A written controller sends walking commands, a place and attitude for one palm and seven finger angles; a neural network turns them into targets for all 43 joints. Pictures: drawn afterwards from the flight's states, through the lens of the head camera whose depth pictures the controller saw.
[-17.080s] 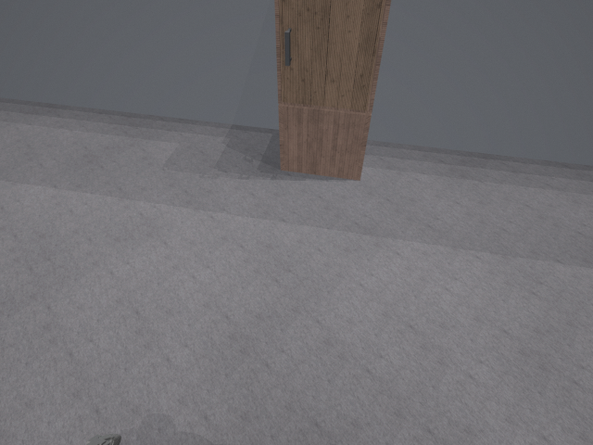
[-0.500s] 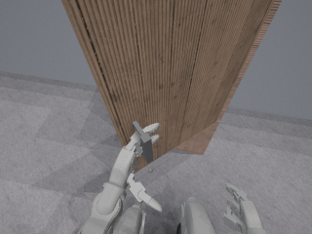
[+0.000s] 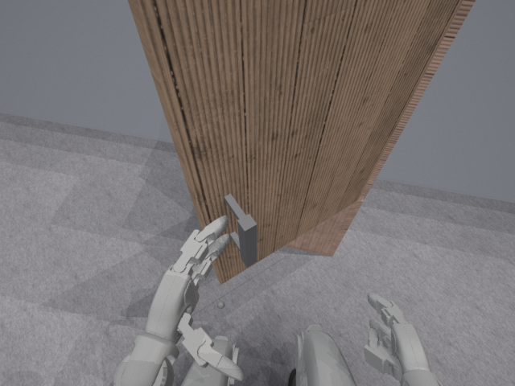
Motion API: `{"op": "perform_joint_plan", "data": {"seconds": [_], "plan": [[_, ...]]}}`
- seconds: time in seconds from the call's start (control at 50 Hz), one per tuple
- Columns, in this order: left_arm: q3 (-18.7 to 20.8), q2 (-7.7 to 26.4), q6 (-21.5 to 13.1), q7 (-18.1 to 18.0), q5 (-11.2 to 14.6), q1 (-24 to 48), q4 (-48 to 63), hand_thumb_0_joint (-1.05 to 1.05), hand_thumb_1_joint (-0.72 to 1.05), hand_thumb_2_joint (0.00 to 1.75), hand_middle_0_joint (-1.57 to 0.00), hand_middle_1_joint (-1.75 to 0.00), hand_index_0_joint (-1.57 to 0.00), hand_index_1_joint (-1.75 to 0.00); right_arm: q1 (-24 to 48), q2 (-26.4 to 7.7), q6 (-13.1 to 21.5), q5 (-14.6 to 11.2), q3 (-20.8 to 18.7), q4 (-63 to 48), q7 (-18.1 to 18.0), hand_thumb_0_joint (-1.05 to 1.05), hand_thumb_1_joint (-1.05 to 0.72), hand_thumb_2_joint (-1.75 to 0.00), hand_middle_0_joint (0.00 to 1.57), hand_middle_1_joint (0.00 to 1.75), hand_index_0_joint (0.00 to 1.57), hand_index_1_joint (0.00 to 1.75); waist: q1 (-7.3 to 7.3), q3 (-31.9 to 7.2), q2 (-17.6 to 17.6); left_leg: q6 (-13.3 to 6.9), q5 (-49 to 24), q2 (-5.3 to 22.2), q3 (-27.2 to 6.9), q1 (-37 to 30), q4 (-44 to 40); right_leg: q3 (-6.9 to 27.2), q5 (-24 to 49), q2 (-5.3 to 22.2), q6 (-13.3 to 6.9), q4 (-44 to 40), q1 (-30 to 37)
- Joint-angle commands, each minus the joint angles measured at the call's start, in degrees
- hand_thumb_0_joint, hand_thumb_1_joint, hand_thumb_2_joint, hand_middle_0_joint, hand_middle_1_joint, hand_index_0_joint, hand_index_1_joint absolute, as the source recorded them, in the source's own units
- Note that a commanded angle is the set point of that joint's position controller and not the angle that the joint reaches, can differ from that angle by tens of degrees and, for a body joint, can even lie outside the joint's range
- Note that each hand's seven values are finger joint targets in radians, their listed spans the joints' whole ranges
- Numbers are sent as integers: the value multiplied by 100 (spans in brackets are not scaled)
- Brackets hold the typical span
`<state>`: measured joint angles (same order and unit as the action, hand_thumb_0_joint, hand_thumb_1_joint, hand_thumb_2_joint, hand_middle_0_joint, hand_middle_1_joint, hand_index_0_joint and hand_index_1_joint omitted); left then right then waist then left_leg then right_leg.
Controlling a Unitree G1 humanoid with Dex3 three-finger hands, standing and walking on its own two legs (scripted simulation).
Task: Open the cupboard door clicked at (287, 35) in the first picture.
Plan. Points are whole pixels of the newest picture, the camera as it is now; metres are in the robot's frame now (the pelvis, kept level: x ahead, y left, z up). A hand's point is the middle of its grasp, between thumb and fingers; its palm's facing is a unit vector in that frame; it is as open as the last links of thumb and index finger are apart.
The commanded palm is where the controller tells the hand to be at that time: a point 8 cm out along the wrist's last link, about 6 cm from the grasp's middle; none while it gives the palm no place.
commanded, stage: slide the hand sideways off the handle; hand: left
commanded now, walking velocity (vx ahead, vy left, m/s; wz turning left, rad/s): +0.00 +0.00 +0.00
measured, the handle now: (240, 232) +0.33 +0.04 +0.05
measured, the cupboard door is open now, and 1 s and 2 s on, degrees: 45 45 45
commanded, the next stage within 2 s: draw the hand back to the body in 0.50 s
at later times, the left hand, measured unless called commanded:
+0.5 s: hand (177, 324) +0.20 +0.11 +0.04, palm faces -0.20 -0.98 -0.02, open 16.2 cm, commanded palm +0.19 +0.17 +0.04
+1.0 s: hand (124, 319) +0.19 +0.15 +0.13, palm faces -0.19 -0.98 -0.07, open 16.3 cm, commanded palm +0.17 +0.21 +0.14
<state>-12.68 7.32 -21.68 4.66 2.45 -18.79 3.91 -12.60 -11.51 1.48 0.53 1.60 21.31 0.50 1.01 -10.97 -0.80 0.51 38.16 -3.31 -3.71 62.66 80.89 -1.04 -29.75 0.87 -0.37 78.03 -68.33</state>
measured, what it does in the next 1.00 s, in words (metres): stands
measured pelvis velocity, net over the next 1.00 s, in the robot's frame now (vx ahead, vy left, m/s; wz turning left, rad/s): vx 0.01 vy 0.01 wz -0.01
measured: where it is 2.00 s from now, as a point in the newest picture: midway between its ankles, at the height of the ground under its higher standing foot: outside the picture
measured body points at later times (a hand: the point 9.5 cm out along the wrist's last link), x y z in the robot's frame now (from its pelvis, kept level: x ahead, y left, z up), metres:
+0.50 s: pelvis +0.00 +0.00 -0.01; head +0.09 +0.00 +0.43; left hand +0.21 +0.17 +0.05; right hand +0.21 -0.23 -0.08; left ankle +0.01 +0.12 -0.60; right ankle +0.07 -0.12 -0.60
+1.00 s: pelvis +0.01 +0.01 +0.04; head +0.04 +0.01 +0.49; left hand +0.20 +0.20 +0.13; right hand +0.19 -0.22 -0.02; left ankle +0.01 +0.12 -0.60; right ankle +0.07 -0.12 -0.60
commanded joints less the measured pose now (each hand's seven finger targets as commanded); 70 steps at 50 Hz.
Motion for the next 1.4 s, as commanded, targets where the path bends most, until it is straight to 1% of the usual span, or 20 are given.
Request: {"op": "perform_joint_plan", "data": {"seconds": [0.0,0.3,0.32,0.4,0.54,0.58,0.62,0.7,0.72,0.76,0.8,0.98,1.08,1.1,1.12,1.14,1.16,1.2,1.26,1.38], "plan": [[340,144,-355,72,168,76,1403,0,-50,30,-15,-30,-15,-30,189,-691,345,-31,-343,-956,-106,0,-90,-90,20,30,20,30,61,-1441,237,-131,-1117,17,126,-231,-1231,64,456,-26,-209,-1174,1786],[987,597,-426,520,511,-868,1801,0,-50,30,-15,-30,-15,-30,166,-719,421,-79,-428,-1021,-188,0,-90,-90,20,30,20,30,-41,-1455,289,-123,-1341,36,185,-89,-1042,123,756,-69,-182,-1075,1913],[987,591,-442,580,544,-975,1856,0,-50,30,-15,-30,-15,-30,189,-713,425,-76,-432,-1033,-183,0,-90,-90,20,30,20,30,-72,-1527,132,-117,-1299,32,221,-89,-1031,151,718,-44,-173,-1071,1916],[1104,692,-482,866,698,-969,1857,0,-50,30,-15,-30,-15,-30,187,-739,469,-108,-449,-982,-241,0,-90,-90,20,30,20,30,32,-1387,291,-141,-1231,50,208,37,-903,223,599,-64,-155,-1116,1834],[1006,646,-436,1177,902,-1002,2069,0,-50,30,-15,-30,-15,-30,193,-803,593,-119,-453,-991,-286,0,-90,-90,20,30,20,30,54,-1420,93,-137,-1221,61,146,-40,-869,92,495,-71,-154,-954,1538],[1011,656,-375,1142,882,-1058,2106,0,-50,30,-15,-30,-15,-30,200,-805,600,-121,-456,-1011,-282,0,-90,-90,20,30,20,30,27,-1384,67,-125,-1179,56,125,-79,-920,35,422,-84,-164,-925,1455],[1411,1075,-316,1040,890,-1212,2666,0,-50,30,-15,-30,-15,-30,198,-811,553,-137,-483,-1122,-301,0,-90,-90,20,30,20,30,-200,-1802,-129,-114,-1463,58,151,-375,-1088,51,665,-86,-189,-942,1811],[1616,1210,64,883,893,-1343,2929,0,-50,30,-15,-30,-15,-30,116,-757,403,-222,-447,-1200,-351,0,-90,-90,20,30,20,30,-132,-1550,-37,-139,-1445,72,122,-697,-1464,-52,626,-146,-158,-1325,2114],[1482,1038,160,891,912,-1427,2873,0,-50,30,-15,-30,-15,-30,112,-740,389,-247,-423,-1210,-355,0,-90,-90,20,30,20,30,-80,-1389,-66,-139,-1414,58,136,-755,-1537,-62,637,-143,-135,-1429,2160],[1574,1093,321,905,987,-1344,2775,0,-50,30,-15,-30,-15,-30,86,-770,369,-279,-394,-1212,-394,0,-90,-90,20,30,20,30,29,-1048,184,-154,-1027,87,122,-747,-1701,-74,149,-142,-88,-1756,2174],[1637,1166,407,936,1020,-1252,2713,0,-50,30,-15,-30,-15,-30,106,-801,395,-292,-352,-1200,-452,0,-90,-90,20,30,20,30,73,-815,137,-170,-820,88,107,-836,-1850,-66,-148,-152,-93,-1971,2204],[2216,1519,465,1152,1353,-1482,2808,0,-50,30,-15,-30,-15,-30,17,-808,555,-342,-278,-1162,-549,0,-90,-90,20,30,20,30,-43,-468,-125,-145,-1122,110,149,-1586,-2540,-129,177,-187,-91,-2571,2999],[2461,1611,563,1263,1496,-1569,2849,0,-32,37,-16,-30,-16,-30,33,-804,640,-398,-273,-1079,-546,0,-90,-90,20,30,20,30,-58,-264,-252,-130,-1477,148,134,-2018,-2873,-199,644,-228,-86,-2813,3393],[2666,2204,1059,250,585,-1918,3050,0,-29,39,-16,-30,-16,-30,-67,-684,509,-279,-293,-1073,-744,0,-90,-90,20,30,20,30,-485,-494,-221,-109,-1562,269,137,-2163,-3444,33,698,-122,-180,-3005,3765],[2177,1496,1339,-191,474,-2048,3271,0,-26,40,-16,-30,-16,-30,-21,-599,482,-250,-219,-1150,-786,0,-90,-90,20,30,20,30,-240,-30,-395,-80,-1435,240,132,-2252,-3590,-40,623,-120,-133,-3153,3693],[2050,1386,1543,-502,327,-2028,3240,0,-22,42,-16,-30,-16,-30,-122,-595,440,-233,-208,-1003,-799,0,-90,-90,20,30,20,30,-205,189,-652,-82,-1443,270,141,-2337,-3652,-71,655,-92,-130,-3225,3749],[2192,1577,1662,-737,220,-1983,3389,0,-18,43,-16,-30,-16,-30,-148,-625,417,-227,-199,-941,-809,0,-90,-90,20,30,20,30,-225,130,-630,-92,-1528,290,130,-2454,-3691,-96,706,-95,-130,-3300,3854],[2279,1739,1776,-1029,60,-1825,3515,0,-12,47,-16,-30,-16,-30,-107,-657,467,-189,-169,-832,-844,0,-90,-90,20,30,20,30,-203,60,-365,-127,-1949,306,100,-2764,-3770,-126,1055,-109,-125,-3441,4100],[2275,1733,1860,-1221,-36,-1654,3495,0,-1,51,-17,-30,-17,-30,-126,-683,626,-153,-141,-650,-849,0,-90,-90,20,30,20,30,-189,92,-406,-112,-2429,338,83,-3198,-3988,-141,1440,-70,-104,-3611,4423],[2620,1882,1798,-1338,-61,-1241,3306,0,20,60,-18,-30,-18,-30,52,-689,862,-144,-90,-322,-834,0,-90,-90,20,30,20,30,-282,406,-196,-117,-2504,347,77,-3680,-4504,-141,1586,-53,-97,-4082,4949]]}}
